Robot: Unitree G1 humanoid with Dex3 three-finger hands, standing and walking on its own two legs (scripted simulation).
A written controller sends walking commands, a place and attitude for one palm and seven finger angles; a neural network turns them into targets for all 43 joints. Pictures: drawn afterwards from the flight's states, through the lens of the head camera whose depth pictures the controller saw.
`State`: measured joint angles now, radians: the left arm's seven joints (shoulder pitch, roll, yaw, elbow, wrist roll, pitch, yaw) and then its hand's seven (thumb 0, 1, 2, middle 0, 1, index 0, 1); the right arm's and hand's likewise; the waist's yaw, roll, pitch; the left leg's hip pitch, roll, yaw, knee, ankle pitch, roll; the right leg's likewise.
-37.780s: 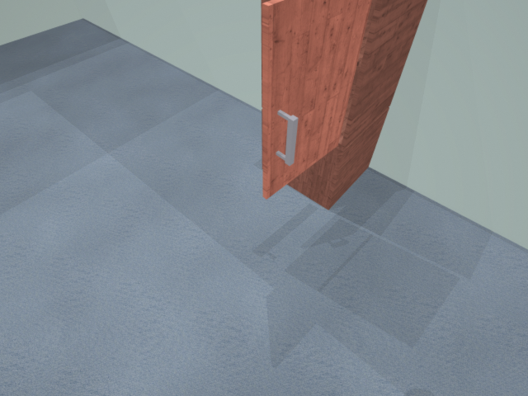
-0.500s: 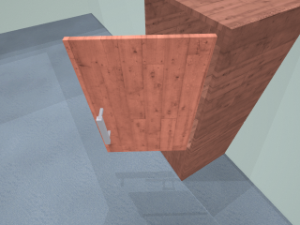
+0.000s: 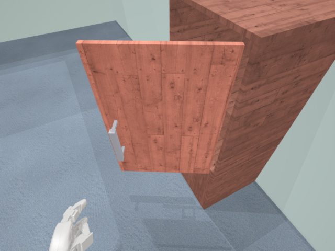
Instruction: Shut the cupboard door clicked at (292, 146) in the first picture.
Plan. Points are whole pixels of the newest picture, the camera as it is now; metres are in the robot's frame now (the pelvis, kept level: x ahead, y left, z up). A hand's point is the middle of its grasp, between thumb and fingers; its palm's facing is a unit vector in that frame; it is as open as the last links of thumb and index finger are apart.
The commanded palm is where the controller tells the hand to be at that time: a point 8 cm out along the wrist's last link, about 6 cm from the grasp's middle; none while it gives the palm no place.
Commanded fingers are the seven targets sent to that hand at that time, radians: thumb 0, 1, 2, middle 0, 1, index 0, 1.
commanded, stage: raise the hand and make a fist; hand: left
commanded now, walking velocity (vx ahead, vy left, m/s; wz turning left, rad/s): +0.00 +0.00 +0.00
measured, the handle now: (118, 141) +0.48 +0.20 -0.08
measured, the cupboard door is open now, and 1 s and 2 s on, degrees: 60 60 60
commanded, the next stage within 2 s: bring the fist close to the handle in 1.78 s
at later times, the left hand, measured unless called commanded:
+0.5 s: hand (93, 246) +0.15 +0.18 -0.05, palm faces -0.06 -1.00 -0.05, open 5.1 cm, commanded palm +0.12 +0.24 -0.06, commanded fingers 0.00 0.90 0.90 -0.79 -0.94 -0.79 -0.94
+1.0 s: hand (89, 244) +0.16 +0.20 -0.07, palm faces -0.05 -1.00 -0.02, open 3.2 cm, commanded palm +0.14 +0.26 -0.06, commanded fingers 0.00 0.90 0.90 -1.25 -1.44 -1.25 -1.44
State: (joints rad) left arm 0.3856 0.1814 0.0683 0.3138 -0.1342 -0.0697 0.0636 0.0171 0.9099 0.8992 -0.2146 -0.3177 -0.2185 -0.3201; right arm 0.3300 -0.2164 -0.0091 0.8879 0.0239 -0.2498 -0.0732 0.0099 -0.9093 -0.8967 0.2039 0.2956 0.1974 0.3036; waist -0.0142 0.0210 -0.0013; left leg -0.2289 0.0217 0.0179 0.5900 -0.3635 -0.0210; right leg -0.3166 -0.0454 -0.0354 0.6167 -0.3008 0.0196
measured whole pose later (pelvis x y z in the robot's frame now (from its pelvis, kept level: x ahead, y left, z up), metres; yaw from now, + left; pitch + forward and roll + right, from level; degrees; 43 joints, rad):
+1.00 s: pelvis -0.05 +0.02 -0.12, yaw +1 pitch +18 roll -3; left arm 0.43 0.25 0.12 -0.10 -0.26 -0.37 -0.26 0.02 0.90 0.90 -1.07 -1.25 -1.07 -1.25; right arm 0.21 -0.24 0.00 0.45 0.01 -0.21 -0.05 0.01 -0.91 -0.90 0.20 0.30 0.20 0.30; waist -0.01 0.00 -0.16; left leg -1.07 0.01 -0.04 1.36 -0.61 0.01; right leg -1.10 -0.06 -0.05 1.28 -0.49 0.03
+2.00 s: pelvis -0.05 +0.01 -0.12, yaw +2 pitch +19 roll -2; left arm 0.35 0.25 0.16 -0.04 -0.29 -0.42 -0.29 0.02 0.90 0.90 -1.30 -1.50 -1.30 -1.50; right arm 0.23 -0.25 0.01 0.45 0.01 -0.17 -0.06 0.01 -0.91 -0.90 0.21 0.30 0.20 0.30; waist 0.00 0.02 -0.18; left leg -1.08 0.02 -0.06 1.38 -0.62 -0.02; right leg -1.12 -0.05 -0.07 1.31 -0.52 0.01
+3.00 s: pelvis -0.05 +0.00 -0.12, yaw +1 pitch +25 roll +0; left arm -0.56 0.25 0.25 0.78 -0.14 -0.47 -0.15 0.02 0.90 0.90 -1.30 -1.50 -1.30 -1.50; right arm 0.27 -0.25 0.00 0.60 -0.02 -0.06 -0.02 0.01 -0.91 -0.90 0.20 0.30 0.20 0.30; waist -0.10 0.03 -0.16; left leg -1.17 0.02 -0.02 1.33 -0.59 -0.02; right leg -1.23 -0.05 -0.03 1.29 -0.49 0.00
